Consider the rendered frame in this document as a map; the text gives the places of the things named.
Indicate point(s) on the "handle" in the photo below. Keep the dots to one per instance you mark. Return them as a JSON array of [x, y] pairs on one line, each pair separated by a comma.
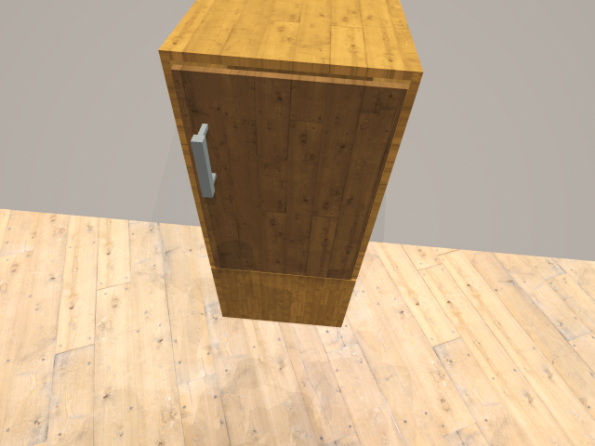
[[201, 158]]

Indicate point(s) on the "cupboard door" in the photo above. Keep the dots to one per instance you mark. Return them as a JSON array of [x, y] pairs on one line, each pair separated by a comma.
[[298, 161]]

